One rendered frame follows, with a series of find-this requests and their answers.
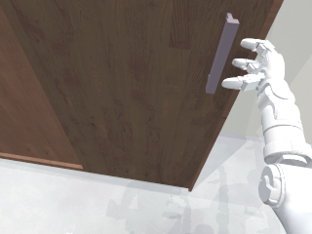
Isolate handle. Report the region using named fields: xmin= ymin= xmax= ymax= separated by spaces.
xmin=206 ymin=13 xmax=240 ymax=94

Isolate right robot upper arm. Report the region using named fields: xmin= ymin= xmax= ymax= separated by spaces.
xmin=258 ymin=163 xmax=312 ymax=234

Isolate right robot hand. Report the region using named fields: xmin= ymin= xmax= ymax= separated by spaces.
xmin=221 ymin=38 xmax=285 ymax=92

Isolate wardrobe door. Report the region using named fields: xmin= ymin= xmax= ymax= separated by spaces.
xmin=0 ymin=5 xmax=81 ymax=165
xmin=0 ymin=0 xmax=273 ymax=188

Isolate right robot forearm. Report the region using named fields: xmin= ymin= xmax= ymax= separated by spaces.
xmin=256 ymin=78 xmax=312 ymax=169

